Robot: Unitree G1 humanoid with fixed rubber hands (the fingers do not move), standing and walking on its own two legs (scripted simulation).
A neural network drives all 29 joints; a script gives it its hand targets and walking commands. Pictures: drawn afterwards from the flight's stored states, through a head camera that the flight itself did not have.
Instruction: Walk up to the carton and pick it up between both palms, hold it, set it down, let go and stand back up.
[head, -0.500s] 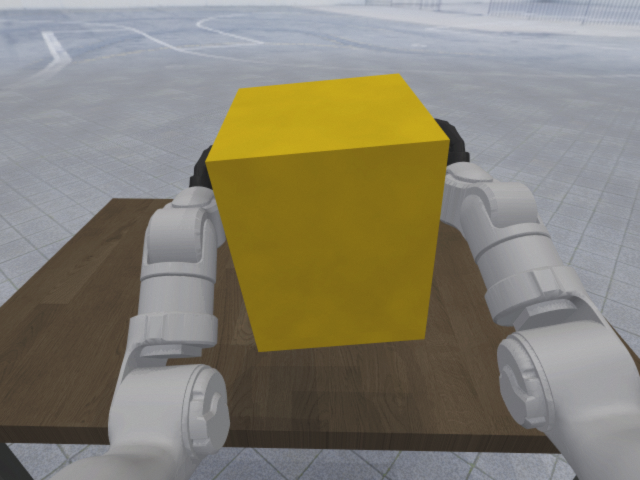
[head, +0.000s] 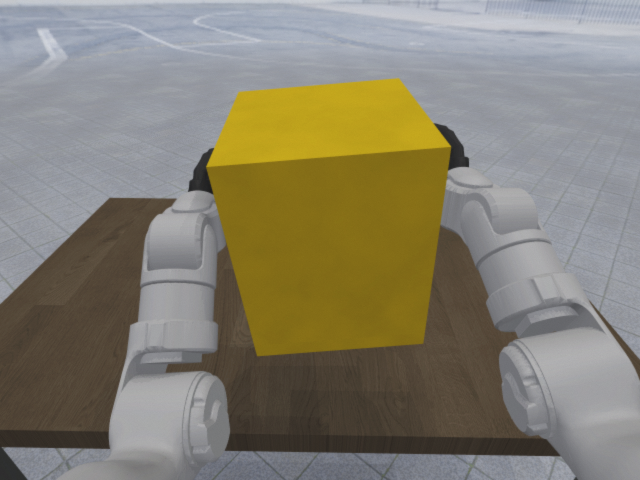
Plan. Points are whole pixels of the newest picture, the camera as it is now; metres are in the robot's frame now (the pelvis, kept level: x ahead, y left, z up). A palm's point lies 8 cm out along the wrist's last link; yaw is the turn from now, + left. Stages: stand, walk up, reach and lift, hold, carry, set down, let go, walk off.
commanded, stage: hold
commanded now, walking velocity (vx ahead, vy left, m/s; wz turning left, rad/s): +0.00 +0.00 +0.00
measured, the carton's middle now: (329, 215) +0.37 +0.00 +0.24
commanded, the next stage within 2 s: none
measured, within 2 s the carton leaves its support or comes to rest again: neither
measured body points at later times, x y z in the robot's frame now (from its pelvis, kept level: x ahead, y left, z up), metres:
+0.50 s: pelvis +0.00 +0.00 +0.00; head -0.09 +0.02 +0.44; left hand +0.38 +0.15 +0.26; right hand +0.38 -0.14 +0.28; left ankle +0.02 +0.11 -0.74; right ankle +0.02 -0.10 -0.74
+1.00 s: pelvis -0.01 +0.00 +0.00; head -0.09 +0.01 +0.44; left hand +0.38 +0.15 +0.26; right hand +0.38 -0.14 +0.28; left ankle +0.02 +0.11 -0.74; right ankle +0.02 -0.10 -0.74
